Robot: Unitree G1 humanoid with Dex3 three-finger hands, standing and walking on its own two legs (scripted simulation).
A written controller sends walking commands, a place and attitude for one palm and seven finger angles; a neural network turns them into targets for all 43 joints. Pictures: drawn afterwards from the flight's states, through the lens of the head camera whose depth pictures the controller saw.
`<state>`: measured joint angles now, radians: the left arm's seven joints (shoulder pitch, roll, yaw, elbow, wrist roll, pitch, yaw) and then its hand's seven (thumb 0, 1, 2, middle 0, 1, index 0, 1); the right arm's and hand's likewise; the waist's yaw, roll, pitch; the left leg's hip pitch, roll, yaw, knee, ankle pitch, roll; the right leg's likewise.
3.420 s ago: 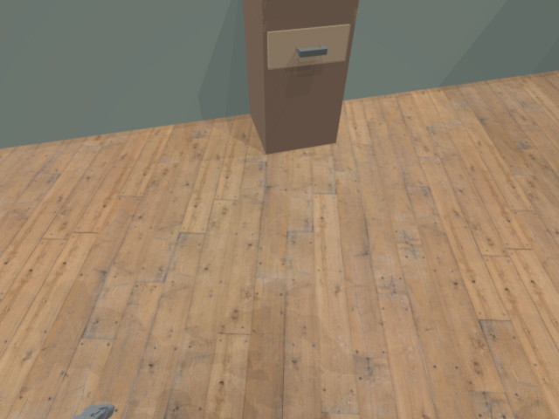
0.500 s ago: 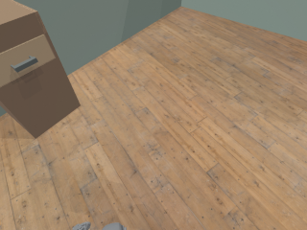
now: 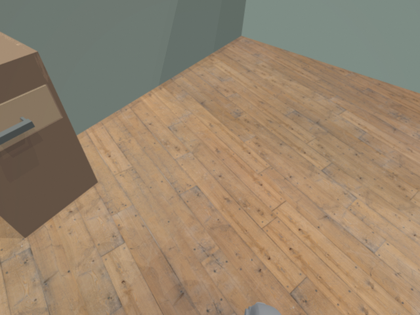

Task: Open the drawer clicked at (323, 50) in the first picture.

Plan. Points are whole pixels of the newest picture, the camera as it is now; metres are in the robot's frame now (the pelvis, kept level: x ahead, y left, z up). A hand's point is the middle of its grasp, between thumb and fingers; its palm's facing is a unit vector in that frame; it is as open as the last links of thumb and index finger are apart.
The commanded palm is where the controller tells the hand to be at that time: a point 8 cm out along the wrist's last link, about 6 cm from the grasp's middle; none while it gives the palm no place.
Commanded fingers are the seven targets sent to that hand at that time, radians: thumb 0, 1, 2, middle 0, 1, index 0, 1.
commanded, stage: walk to a spot facing it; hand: left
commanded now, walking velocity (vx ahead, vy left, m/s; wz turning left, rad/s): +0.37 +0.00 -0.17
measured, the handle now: (11, 128) +0.73 +0.79 -0.19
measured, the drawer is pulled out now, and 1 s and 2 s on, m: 0.00 0.00 0.00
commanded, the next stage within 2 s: turn to face it in 0.94 s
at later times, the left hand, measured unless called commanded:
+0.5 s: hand (170, 270) +0.26 +0.11 -0.17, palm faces +0.03 -0.98 -0.21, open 7.2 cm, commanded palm none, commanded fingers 0.00 0.90 0.90 -0.20 -0.30 -0.20 -0.30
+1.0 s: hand (155, 218) +0.40 +0.18 -0.18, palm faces +0.09 -0.98 -0.17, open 7.4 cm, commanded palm none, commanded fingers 0.00 0.90 0.90 -0.20 -0.30 -0.20 -0.30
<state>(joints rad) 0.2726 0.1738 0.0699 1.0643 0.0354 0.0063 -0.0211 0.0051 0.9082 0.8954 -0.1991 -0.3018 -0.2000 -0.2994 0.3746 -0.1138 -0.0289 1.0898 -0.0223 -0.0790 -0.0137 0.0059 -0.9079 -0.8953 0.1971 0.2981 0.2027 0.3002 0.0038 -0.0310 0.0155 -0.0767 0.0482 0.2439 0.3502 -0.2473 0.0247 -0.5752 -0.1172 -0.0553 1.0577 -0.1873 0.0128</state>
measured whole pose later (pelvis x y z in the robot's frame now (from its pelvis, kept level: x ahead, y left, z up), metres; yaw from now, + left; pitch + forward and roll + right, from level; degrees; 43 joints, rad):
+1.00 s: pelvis +0.41 +0.00 +0.00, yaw +1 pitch -1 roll +0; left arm 0.29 0.18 0.07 1.10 0.03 -0.01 0.00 0.01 0.91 0.90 -0.20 -0.30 -0.20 -0.30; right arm 0.24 -0.17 -0.06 1.04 -0.02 -0.08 -0.03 -0.02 -0.96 -0.89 0.20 0.30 0.21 0.30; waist 0.02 -0.03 0.06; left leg -0.16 0.03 0.22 0.41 -0.24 0.05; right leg -0.52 -0.13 -0.06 1.10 -0.28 0.01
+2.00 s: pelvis +0.57 -0.01 -0.01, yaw +28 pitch +1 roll -1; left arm 0.14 0.25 0.07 0.89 0.01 0.06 0.02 0.01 0.90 0.90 -0.20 -0.30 -0.20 -0.30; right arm 0.20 -0.22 -0.06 0.91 -0.02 0.03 0.01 0.01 -0.90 -0.89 0.20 0.30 0.21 0.30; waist -0.03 0.01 0.08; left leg -0.30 -0.06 -0.07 0.48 -0.20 0.05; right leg -0.41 -0.05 0.00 0.86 -0.43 0.10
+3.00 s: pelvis +0.56 -0.04 -0.01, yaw +57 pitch -1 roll +1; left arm 0.17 0.21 0.04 0.94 0.01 0.04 0.02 0.00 0.90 0.90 -0.20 -0.30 -0.20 -0.30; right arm 0.20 -0.19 -0.04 0.98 -0.02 0.03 0.00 0.01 -0.90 -0.89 0.20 0.30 0.21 0.30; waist -0.02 0.01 0.07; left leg -0.21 -0.04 -0.01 0.48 -0.25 0.02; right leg -0.30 -0.05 -0.05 0.68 -0.38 0.07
